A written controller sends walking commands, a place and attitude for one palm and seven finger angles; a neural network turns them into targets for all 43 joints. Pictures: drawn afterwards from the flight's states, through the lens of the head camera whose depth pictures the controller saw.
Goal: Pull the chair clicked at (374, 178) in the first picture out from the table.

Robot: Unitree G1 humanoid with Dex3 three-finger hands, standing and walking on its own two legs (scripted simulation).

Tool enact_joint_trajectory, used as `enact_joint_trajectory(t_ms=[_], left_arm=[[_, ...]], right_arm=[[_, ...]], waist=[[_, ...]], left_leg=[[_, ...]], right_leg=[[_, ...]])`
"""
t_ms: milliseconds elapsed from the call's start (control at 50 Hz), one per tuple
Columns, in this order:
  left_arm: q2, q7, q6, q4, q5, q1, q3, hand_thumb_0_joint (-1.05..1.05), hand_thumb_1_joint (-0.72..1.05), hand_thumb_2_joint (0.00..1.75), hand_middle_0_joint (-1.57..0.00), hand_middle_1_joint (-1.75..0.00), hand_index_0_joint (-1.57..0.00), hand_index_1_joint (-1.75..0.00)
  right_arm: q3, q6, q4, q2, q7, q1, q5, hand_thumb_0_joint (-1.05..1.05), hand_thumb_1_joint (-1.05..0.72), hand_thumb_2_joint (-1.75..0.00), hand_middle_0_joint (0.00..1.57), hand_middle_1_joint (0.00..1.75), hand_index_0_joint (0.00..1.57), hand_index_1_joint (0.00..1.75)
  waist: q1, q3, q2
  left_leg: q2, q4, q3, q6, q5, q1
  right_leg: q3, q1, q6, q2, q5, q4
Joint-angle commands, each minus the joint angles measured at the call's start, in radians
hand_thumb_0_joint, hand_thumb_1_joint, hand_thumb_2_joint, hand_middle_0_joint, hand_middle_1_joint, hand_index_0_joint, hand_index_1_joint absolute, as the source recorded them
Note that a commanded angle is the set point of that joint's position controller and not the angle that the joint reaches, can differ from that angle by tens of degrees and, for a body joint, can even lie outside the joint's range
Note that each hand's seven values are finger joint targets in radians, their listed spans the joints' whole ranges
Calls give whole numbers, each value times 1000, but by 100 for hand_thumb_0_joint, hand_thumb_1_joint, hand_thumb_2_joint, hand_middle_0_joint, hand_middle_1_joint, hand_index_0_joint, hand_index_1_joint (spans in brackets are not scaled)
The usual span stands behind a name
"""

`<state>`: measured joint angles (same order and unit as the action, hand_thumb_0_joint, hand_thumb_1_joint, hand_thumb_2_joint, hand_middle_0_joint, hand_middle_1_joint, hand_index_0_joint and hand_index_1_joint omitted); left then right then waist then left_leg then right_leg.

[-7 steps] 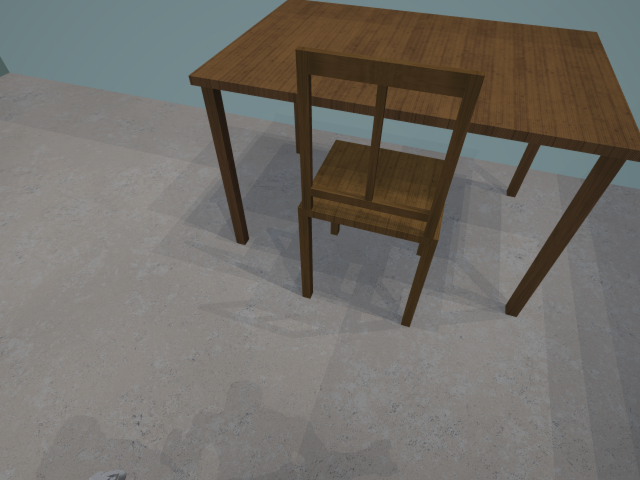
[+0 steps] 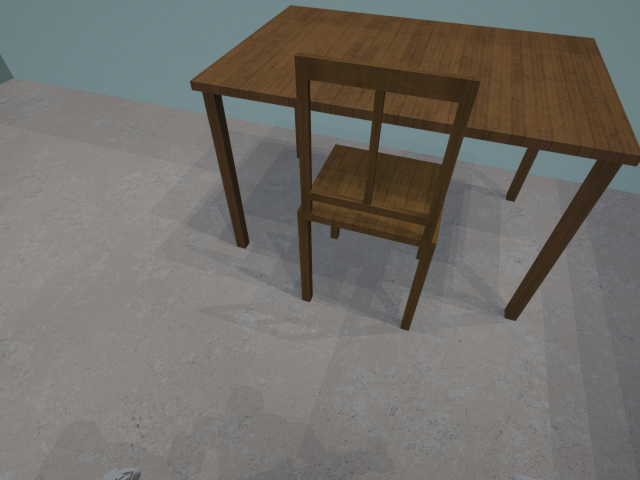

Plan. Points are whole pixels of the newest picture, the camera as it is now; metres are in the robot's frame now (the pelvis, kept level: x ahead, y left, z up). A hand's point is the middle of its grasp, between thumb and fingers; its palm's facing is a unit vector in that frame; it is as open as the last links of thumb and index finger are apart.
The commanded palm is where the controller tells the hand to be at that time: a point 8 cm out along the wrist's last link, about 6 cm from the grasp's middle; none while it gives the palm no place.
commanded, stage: stand and wait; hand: left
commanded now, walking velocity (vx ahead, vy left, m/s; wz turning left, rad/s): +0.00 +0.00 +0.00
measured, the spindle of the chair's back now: (373, 152) +0.85 -0.07 -0.06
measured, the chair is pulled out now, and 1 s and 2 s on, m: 0.00 0.00 0.00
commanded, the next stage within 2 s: look at it before walking up in 0.68 s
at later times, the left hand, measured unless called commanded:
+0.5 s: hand out of the picture +0.06 +0.23 -0.15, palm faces -0.01 -0.94 -0.34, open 7.4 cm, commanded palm none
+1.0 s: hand out of the picture +0.06 +0.24 -0.15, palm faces -0.01 -0.94 -0.33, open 7.4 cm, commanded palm none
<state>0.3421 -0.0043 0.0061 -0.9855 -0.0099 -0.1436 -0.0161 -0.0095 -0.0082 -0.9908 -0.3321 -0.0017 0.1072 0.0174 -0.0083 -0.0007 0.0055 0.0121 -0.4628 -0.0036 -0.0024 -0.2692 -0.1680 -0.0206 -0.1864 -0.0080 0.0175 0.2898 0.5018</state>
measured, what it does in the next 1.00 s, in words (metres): stands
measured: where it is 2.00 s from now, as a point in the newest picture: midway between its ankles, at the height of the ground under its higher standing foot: outside the picture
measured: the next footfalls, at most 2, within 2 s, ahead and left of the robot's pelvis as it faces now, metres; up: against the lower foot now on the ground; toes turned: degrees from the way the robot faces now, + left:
none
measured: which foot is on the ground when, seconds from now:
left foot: down 0.00-1.00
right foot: down 0.00-1.00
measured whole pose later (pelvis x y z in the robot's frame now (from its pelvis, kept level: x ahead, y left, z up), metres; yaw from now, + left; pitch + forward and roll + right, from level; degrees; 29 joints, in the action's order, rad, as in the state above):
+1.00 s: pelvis -0.02 -0.01 +0.01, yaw +0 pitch -2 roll +0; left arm 0.34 -0.01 0.00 -1.09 -0.01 -0.15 0.00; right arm -0.01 -0.01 -1.12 -0.33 0.00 0.14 0.01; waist 0.00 -0.01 -0.01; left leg -0.01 -0.38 0.00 0.02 -0.20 -0.14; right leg -0.01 -0.16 0.01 0.00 0.21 0.40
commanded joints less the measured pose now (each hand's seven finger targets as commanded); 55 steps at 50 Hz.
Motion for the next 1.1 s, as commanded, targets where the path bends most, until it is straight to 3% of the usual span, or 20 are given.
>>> enact_joint_trajectory(t_ms=[0, 220, 340, 460, 700, 840, 1080], left_arm=[[210, 17, -33, 57, -3, 45, 54, 0, 90, 90, -20, -30, -20, -30], [206, 16, -37, 19, -1, 43, 59, 0, 90, 90, -20, -30, -20, -30], [207, 16, -41, -3, 0, 34, 61, 0, 90, 90, -20, -30, -20, -30], [208, 15, -38, -20, 0, 39, 59, 0, 90, 90, -20, -30, -20, -30], [208, 14, -37, -33, 0, 45, 59, 0, 90, 90, -20, -30, -20, -30], [207, 14, -38, -34, -1, 45, 59, 0, 90, 90, -20, -30, -20, -30], [204, 12, -36, -42, -2, 39, 59, 0, 90, 90, -20, -30, -20, -30]], right_arm=[[50, -27, 54, -202, 14, -45, -2, 0, -90, -90, 20, 30, 20, 30], [47, -27, 9, -192, 15, -42, -4, 0, -90, -90, 20, 30, 20, 30], [45, -28, -16, -191, 16, -24, -6, 0, -90, -90, 20, 30, 20, 30], [44, -26, -39, -196, 16, -17, -6, 0, -90, -90, 20, 30, 20, 30], [45, -28, -57, -202, 14, -8, -6, 0, -90, -90, 20, 30, 20, 30], [46, -31, -59, -199, 14, -1, -7, 0, -90, -90, 20, 30, 20, 30], [45, -30, -62, -202, 14, -14, -7, 0, -90, -90, 20, 30, 20, 30]], waist=[[10, 48, -18], [10, 35, -5], [9, 54, -7], [8, 13, -10], [8, 5, -8], [10, 27, -5], [9, 4, -7]], left_leg=[[-109, 79, 84, -37, 216, 6], [-111, 101, 83, -26, 165, 7], [-116, 98, 85, -23, 200, 21], [-117, 120, 93, -22, 151, 6], [-121, 144, 101, -21, 127, 3], [-126, 146, 106, -23, 159, 19], [-124, 157, 107, -22, 125, 13]], right_leg=[[-89, 9, 43, 94, -245, -90], [-109, 14, 47, 98, -201, -137], [-105, 40, 50, 103, -246, -142], [-114, 13, 48, 99, -165, -168], [-116, 5, 43, 96, -109, -188], [-108, 17, 43, 94, -151, -178], [-112, -1, 39, 93, -113, -193]])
